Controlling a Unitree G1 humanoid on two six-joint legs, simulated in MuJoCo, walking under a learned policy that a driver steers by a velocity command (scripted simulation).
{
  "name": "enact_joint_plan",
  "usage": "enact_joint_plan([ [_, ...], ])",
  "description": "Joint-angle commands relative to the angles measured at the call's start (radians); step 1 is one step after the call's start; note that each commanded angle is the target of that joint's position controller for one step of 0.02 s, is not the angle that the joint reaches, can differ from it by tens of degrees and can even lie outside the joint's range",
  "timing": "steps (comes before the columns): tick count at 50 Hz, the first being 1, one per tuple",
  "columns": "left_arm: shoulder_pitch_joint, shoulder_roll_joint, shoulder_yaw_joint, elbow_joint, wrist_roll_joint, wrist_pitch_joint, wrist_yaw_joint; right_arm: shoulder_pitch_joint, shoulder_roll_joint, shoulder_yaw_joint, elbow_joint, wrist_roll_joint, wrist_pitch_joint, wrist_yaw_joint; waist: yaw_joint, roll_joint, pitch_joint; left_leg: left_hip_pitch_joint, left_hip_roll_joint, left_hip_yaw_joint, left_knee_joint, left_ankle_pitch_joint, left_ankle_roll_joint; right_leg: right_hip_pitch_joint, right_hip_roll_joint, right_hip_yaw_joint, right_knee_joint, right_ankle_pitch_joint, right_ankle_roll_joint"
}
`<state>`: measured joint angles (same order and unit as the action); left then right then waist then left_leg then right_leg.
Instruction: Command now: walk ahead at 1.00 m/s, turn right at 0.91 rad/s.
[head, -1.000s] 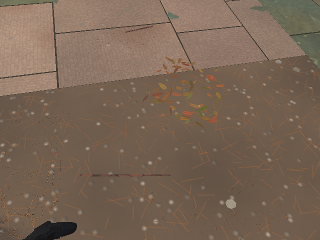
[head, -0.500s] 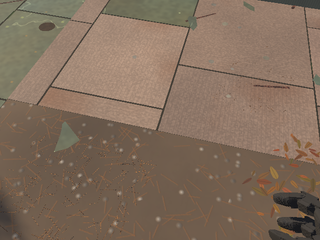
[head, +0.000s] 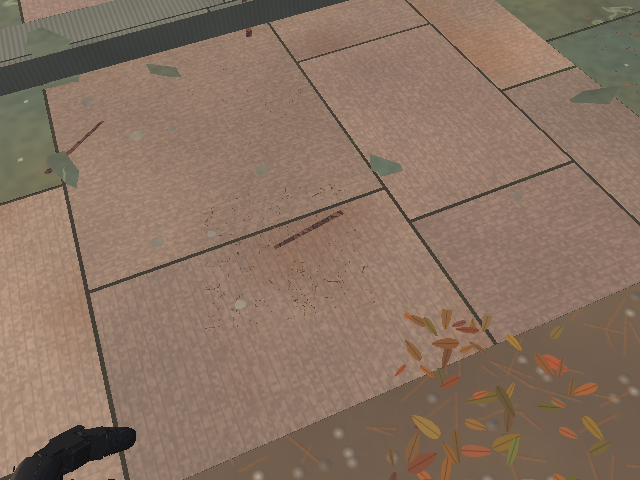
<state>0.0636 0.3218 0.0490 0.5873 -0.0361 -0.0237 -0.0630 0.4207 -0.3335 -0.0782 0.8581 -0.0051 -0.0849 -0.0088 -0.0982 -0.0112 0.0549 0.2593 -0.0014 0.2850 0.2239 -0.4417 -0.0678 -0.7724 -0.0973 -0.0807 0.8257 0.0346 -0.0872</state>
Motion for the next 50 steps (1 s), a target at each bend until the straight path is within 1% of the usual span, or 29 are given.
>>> enact_joint_plan([
  [1, 0.138, 0.111, 0.042, -0.030, -0.018, 0.002, -0.011, -0.153, -0.245, -0.048, -0.119, 0.010, 0.007, -0.006, 0.204, 0.108, -0.025, -0.164, 0.252, -0.022, 0.190, 1.436, 0.132, 0.360, 0.131, -0.114, -0.020, -0.085, -0.055],
  [3, 0.521, 0.191, 0.098, 0.082, -0.005, 0.022, 0.016, -0.172, -0.231, -0.037, -0.112, 0.016, 0.009, -0.005, 0.400, 0.073, -0.183, -0.415, 0.241, -0.078, 0.691, 1.376, 0.137, 0.920, 0.149, 0.000, -0.123, -0.102, -0.134],
  [4, 0.543, 0.222, 0.090, 0.136, -0.009, 0.029, 0.037, -0.124, -0.038, 0.018, -0.105, -0.005, -0.005, 0.006, 0.315, -0.225, -0.125, -0.721, 0.066, -0.106, 1.165, 0.062, 0.104, 1.061, 0.012, 0.243, -0.126, -0.119, -0.147],
  [5, 0.435, 0.242, 0.065, 0.062, 0.026, -0.007, 0.031, 0.067, 0.035, 0.057, -0.151, 0.037, -0.047, 0.022, 0.136, -0.389, -0.383, -0.963, -0.039, -0.350, 1.401, -0.165, 0.122, 1.246, -0.192, 0.815, -0.361, -0.467, -0.316],
  [6, 0.435, 0.150, 0.061, 0.058, 0.032, -0.024, 0.023, -0.079, -0.110, 0.029, -0.147, 0.079, -0.066, 0.022, 0.241, -0.144, -0.317, -1.013, 0.011, -0.412, 1.358, -0.033, 0.152, 1.138, -0.233, 0.882, -0.569, -0.703, -0.258],
  [7, 0.400, 0.154, 0.057, 0.072, 0.035, -0.048, 0.018, -0.188, -0.115, 0.026, -0.179, 0.103, -0.068, 0.017, 0.221, -0.037, -0.142, -1.025, 0.038, -0.405, 1.284, 0.041, 0.168, 0.951, -0.229, 0.814, -0.625, -0.721, -0.230],
  [8, 0.306, 0.124, 0.048, 0.079, 0.040, -0.069, 0.014, -0.218, -0.080, 0.034, -0.168, 0.087, -0.056, 0.005, 0.164, 0.100, -0.055, -0.979, 0.096, -0.422, 1.203, 0.116, 0.170, 0.788, -0.208, 0.704, -0.629, -0.621, -0.181],
  [10, 0.222, 0.055, 0.029, 0.088, 0.069, -0.099, 0.018, -0.124, -0.067, 0.029, -0.122, 0.072, -0.012, 0.007, 0.087, 0.027, -0.020, -0.858, 0.160, -0.469, 1.135, 0.229, 0.152, 0.594, -0.149, 0.497, -0.622, -0.470, -0.120],
  [14, 0.246, 0.037, 0.031, 0.143, 0.053, -0.119, 0.035, -0.162, -0.018, 0.027, -0.092, 0.063, 0.040, 0.014, 0.098, 0.013, 0.047, -0.934, 0.176, -0.461, 0.984, 0.379, 0.117, 0.564, -0.065, 0.153, -0.676, -0.130, -0.010],
  [21, 0.314, 0.054, 0.021, 0.183, 0.062, -0.116, 0.084, -0.371, 0.015, 0.036, -0.163, 0.053, 0.000, 0.063, 0.160, 0.005, 0.096, -0.947, 0.068, -0.237, 0.533, 0.716, 0.130, 0.725, -0.018, -0.134, -0.740, 0.292, 0.106],
  [23, 0.320, 0.095, 0.026, 0.185, 0.064, -0.097, 0.101, -0.369, -0.011, 0.023, -0.182, 0.054, -0.008, 0.082, 0.135, -0.034, 0.058, -0.879, -0.009, -0.142, 0.455, 0.679, 0.159, 0.835, -0.031, -0.165, -0.650, 0.679, 0.134],
  [25, 0.295, 0.161, 0.043, 0.178, 0.064, -0.062, 0.128, -0.262, -0.053, 0.002, -0.182, 0.066, 0.009, 0.087, 0.047, -0.115, -0.029, -0.749, -0.070, -0.079, 0.469, 0.583, 0.178, 0.923, -0.075, -0.175, -0.457, 1.083, 0.141],
  [26, 0.240, 0.190, 0.054, 0.162, 0.059, -0.047, 0.136, -0.127, -0.095, -0.019, -0.157, 0.068, 0.031, 0.081, -0.039, -0.154, -0.083, -0.615, -0.088, -0.079, 0.511, 0.492, 0.197, 0.906, -0.101, -0.165, -0.305, 1.234, 0.132],
  [27, 0.133, 0.203, 0.059, 0.129, 0.059, -0.043, 0.130, 0.148, -0.170, -0.055, -0.088, 0.064, 0.059, 0.068, -0.180, -0.145, -0.171, -0.342, -0.066, -0.159, 0.548, 0.428, 0.247, 0.784, -0.112, -0.133, -0.034, 1.239, 0.111],
  [28, 0.000, 0.166, 0.051, 0.106, 0.031, -0.057, 0.104, 0.383, -0.183, -0.065, -0.020, 0.057, 0.081, 0.044, -0.307, -0.004, -0.187, -0.097, 0.005, -0.275, 0.426, 0.511, 0.311, 0.577, 0.009, -0.146, 0.452, 0.696, 0.106],
  [29, -0.011, -0.090, -0.016, 0.054, 0.042, -0.105, 0.059, 0.343, -0.111, -0.033, 0.019, 0.016, 0.079, 0.049, -0.158, 0.414, -0.063, 0.000, -0.022, -0.411, 0.468, 0.507, 0.360, 0.132, 0.243, -0.033, 0.917, -0.606, 0.113],
  [30, 0.176, -0.134, -0.048, -0.014, -0.001, -0.145, 0.036, 0.134, -0.085, -0.005, -0.075, -0.018, 0.037, 0.049, 0.044, 0.417, -0.206, 0.054, 0.160, -0.977, 0.269, -0.001, 0.541, -0.134, 0.232, 0.210, 1.025, -0.664, 0.080],
  [31, 0.101, -0.015, -0.039, -0.031, -0.003, -0.173, 0.024, 0.102, -0.033, -0.005, -0.128, -0.007, 0.024, 0.052, -0.005, 0.167, -0.204, -0.017, 0.206, -1.116, 0.051, -0.257, 0.509, -0.111, 0.187, 0.249, 0.889, -0.540, 0.006],
  [32, 0.061, 0.017, -0.025, -0.048, -0.003, -0.178, 0.024, 0.044, -0.042, -0.005, -0.141, 0.000, 0.006, 0.057, 0.068, -0.045, -0.086, -0.200, 0.212, -1.125, -0.035, -0.313, 0.459, -0.077, 0.145, 0.239, 0.714, -0.442, -0.016],
  [33, 0.084, 0.014, -0.026, -0.034, 0.022, -0.165, 0.034, -0.044, -0.058, -0.008, -0.169, 0.006, -0.011, 0.059, 0.134, -0.131, -0.039, -0.357, 0.190, -1.096, -0.036, -0.266, 0.448, 0.000, 0.100, 0.251, 0.596, -0.383, 0.001],
  [34, 0.098, 0.020, -0.024, -0.024, 0.044, -0.150, 0.045, -0.105, -0.079, -0.011, -0.190, 0.008, -0.016, 0.051, 0.161, -0.130, -0.004, -0.480, 0.139, -1.036, -0.035, -0.168, 0.447, 0.064, 0.080, 0.258, 0.530, -0.356, 0.035],
  [36, 0.105, 0.066, -0.008, -0.014, 0.049, -0.121, 0.069, -0.130, -0.062, -0.007, -0.204, 0.014, -0.017, 0.035, 0.174, -0.096, 0.024, -0.610, 0.063, -0.888, -0.046, -0.009, 0.426, 0.145, 0.036, 0.244, 0.371, -0.328, 0.092],
  [39, -0.101, 0.005, -0.027, -0.091, 0.069, -0.111, 0.085, -0.076, -0.042, -0.003, -0.182, 0.040, -0.010, 0.000, 0.080, -0.026, 0.065, -0.733, -0.033, -0.705, -0.030, 0.201, 0.382, 0.252, 0.056, 0.173, 0.015, -0.118, 0.153],
  [41, -0.180, -0.044, -0.035, -0.126, 0.054, -0.110, 0.080, -0.047, -0.057, -0.010, -0.164, 0.049, 0.006, -0.008, 0.024, 0.037, 0.033, -0.763, -0.073, -0.659, 0.006, 0.208, 0.323, 0.377, 0.110, 0.131, -0.183, 0.022, 0.173],
  [44, -0.192, 0.007, -0.001, -0.138, 0.007, -0.118, 0.074, -0.006, -0.051, -0.016, -0.139, 0.059, 0.018, -0.010, -0.004, 0.097, -0.025, -0.624, -0.052, -0.734, 0.091, 0.147, 0.286, 0.453, 0.141, 0.177, -0.326, 0.058, 0.191],
  [46, -0.171, 0.053, 0.023, -0.137, -0.009, -0.130, 0.071, -0.010, -0.039, -0.021, -0.135, 0.059, 0.026, -0.014, 0.022, 0.128, -0.043, -0.487, -0.021, -0.775, 0.193, 0.253, 0.261, 0.463, 0.129, 0.200, -0.385, -0.004, 0.166],
  [48, 0.133, 0.119, 0.068, -0.079, -0.015, -0.140, 0.075, -0.082, -0.040, -0.020, -0.169, 0.029, 0.032, -0.004, 0.204, 0.139, -0.242, -0.484, -0.040, -0.713, 0.539, 0.525, 0.199, 0.794, 0.069, 0.202, -0.324, -0.098, 0.097],
  [49, 0.390, 0.170, 0.077, -0.042, -0.006, -0.128, 0.085, -0.093, 0.047, 0.012, -0.208, -0.010, 0.031, 0.007, 0.289, 0.025, -0.436, -0.680, -0.075, -0.618, 0.890, 0.270, 0.176, 1.145, -0.107, 0.392, -0.242, -0.342, 0.051],
  [50, 0.409, 0.245, 0.083, -0.002, 0.034, -0.130, 0.060, 0.068, 0.104, 0.043, -0.261, 0.063, 0.014, 0.014, 0.160, -0.529, -0.544, -1.029, -0.134, -0.517, 1.188, -0.106, 0.136, 1.354, -0.347, 1.067, -0.494, -0.800, -0.155],
])
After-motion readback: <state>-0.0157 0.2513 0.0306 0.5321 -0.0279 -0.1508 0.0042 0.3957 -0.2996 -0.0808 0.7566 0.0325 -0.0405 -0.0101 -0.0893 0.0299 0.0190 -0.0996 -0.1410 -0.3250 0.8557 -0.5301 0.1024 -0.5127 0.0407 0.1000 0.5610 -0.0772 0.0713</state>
